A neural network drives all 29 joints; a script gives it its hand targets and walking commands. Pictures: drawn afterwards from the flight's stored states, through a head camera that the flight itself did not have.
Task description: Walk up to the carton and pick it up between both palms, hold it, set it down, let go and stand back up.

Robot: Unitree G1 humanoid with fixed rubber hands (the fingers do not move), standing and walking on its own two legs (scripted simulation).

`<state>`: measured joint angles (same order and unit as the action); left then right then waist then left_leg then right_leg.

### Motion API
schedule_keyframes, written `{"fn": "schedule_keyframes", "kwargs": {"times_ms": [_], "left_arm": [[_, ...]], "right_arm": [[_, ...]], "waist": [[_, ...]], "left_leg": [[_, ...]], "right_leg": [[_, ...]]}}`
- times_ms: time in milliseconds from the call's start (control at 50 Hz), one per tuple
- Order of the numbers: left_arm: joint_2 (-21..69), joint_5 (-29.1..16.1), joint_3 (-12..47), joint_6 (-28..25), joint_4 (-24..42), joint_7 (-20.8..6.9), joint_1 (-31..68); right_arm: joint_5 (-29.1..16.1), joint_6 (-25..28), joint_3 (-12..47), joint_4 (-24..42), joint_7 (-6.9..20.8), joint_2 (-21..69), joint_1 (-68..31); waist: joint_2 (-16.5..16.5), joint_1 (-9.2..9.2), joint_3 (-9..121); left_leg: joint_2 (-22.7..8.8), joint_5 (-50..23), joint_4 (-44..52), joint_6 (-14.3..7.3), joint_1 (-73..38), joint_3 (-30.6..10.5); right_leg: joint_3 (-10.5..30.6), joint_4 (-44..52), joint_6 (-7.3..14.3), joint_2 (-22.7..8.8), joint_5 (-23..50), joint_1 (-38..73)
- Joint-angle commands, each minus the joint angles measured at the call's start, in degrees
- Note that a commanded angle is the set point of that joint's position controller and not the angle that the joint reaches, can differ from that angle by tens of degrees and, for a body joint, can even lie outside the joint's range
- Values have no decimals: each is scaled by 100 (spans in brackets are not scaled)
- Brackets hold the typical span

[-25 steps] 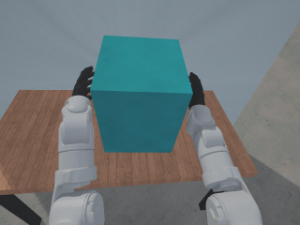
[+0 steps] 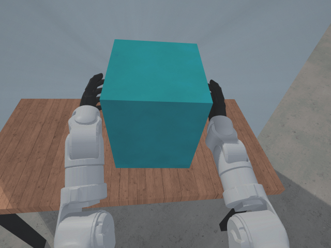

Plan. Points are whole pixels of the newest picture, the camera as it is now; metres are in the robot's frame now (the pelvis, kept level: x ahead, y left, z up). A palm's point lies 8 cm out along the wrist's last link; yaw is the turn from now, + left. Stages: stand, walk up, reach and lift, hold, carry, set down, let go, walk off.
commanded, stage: hold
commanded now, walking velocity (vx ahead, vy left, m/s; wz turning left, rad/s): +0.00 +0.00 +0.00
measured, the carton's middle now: (154, 108) +0.41 +0.01 +0.14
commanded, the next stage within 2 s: none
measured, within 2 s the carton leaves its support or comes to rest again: neither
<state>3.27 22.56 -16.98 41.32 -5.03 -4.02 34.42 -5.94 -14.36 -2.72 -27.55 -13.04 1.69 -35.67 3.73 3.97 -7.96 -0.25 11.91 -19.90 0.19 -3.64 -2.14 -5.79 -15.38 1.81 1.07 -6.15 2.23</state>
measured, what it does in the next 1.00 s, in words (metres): stands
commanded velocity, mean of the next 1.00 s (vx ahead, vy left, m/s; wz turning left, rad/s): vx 0.00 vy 0.00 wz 0.00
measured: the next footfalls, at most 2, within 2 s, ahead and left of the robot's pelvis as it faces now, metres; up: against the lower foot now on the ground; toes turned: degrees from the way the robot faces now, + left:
none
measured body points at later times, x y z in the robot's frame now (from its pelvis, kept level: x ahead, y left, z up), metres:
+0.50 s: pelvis +0.00 +0.00 +0.00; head -0.03 +0.03 +0.45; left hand +0.38 +0.16 +0.17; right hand +0.38 -0.14 +0.17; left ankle +0.01 +0.12 -0.75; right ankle +0.05 -0.10 -0.75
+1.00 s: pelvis -0.01 +0.00 +0.00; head -0.04 +0.03 +0.45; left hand +0.37 +0.15 +0.18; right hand +0.36 -0.14 +0.17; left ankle +0.01 +0.12 -0.75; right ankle +0.04 -0.10 -0.75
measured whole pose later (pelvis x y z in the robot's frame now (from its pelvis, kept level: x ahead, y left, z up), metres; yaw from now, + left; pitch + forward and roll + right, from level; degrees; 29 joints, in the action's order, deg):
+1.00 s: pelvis -0.01 +0.00 +0.00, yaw -1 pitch -12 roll +0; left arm 4.1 22.7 -16.2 42.0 -2.9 -3.5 34.1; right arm -4.6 -13.0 -4.2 -26.0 -11.9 2.5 -34.2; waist 3.9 4.0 -7.8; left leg 0.4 10.9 -19.1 -0.3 -3.5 -1.4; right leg -5.1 -16.2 1.6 0.4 -5.8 1.1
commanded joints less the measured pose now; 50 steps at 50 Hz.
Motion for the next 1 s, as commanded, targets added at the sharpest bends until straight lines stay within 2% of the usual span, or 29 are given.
{"fn": "schedule_keyframes", "kwargs": {"times_ms": [0,480,500,520,540,560,600,640,660,780,820,900,980], "left_arm": [[2570,-877,2284,-242,496,-795,3220],[2552,-876,2305,-263,556,-798,3200],[2821,-1211,2927,-417,1659,-761,3100],[2698,-1283,3015,-436,1621,-715,2967],[2760,-1316,3050,-428,1609,-701,3031],[2642,-1173,2854,-391,1384,-716,2940],[2451,-858,2402,-267,933,-781,2718],[2382,-697,2195,-145,779,-847,2764],[2396,-676,2188,-111,792,-873,2827],[2639,-987,2673,-280,1109,-756,3271],[2646,-1017,2686,-327,1054,-682,3297],[2542,-868,2367,-264,768,-668,3189],[2504,-828,2279,-201,754,-722,3165]], "right_arm": [[-255,558,1967,1706,787,2505,-4248],[-261,575,2005,1688,778,2506,-4172],[-473,656,2422,2334,722,2907,-3710],[-630,585,2531,2451,646,2758,-3778],[-684,515,2584,2456,609,2788,-3791],[-635,439,2523,2271,606,2724,-3688],[-423,295,2287,1730,653,2529,-3347],[-267,238,2063,1493,742,2478,-3293],[-232,258,1996,1509,789,2480,-3365],[-284,590,2100,2159,868,2583,-4128],[-247,608,2112,2086,875,2572,-4124],[-101,560,1925,1647,933,2501,-3906],[-117,575,1879,1605,940,2511,-3939]], "waist": [[-506,75,2362],[-517,87,2363],[-413,349,3309],[-666,237,3396],[-549,319,3315],[-541,279,2914],[-385,216,1949],[-351,136,1377],[-393,116,1311],[-568,149,2353],[-543,129,2449],[-459,60,2132],[-447,62,2216]], "left_leg": [[172,-1508,328,84,401,472],[178,-1615,302,100,361,462],[273,-2423,17,157,120,380],[299,-2570,-79,207,114,261],[327,-2594,-96,237,90,283],[334,-2426,-26,211,170,311],[251,-1435,394,87,557,367],[143,-585,781,-35,900,418],[112,-489,853,-50,978,439],[149,-1351,382,57,419,466],[147,-1314,359,38,357,456],[111,-746,613,-53,682,492],[131,-880,583,-44,682,515]], "right_leg": [[-110,-4,-329,75,678,1370],[-113,-27,-335,72,795,1401],[-95,-247,-406,86,1953,1962],[-65,-271,-411,45,2304,2016],[-56,-283,-464,56,2353,1914],[-56,-236,-460,32,2223,1832],[-77,-61,-427,-12,1293,1589],[-87,72,-346,-33,335,1338],[-94,84,-299,-25,100,1321],[-152,-31,-228,67,449,1296],[-155,-31,-226,78,362,1189],[-127,-6,-230,38,-58,1208],[-107,-26,-242,25,181,1404]]}}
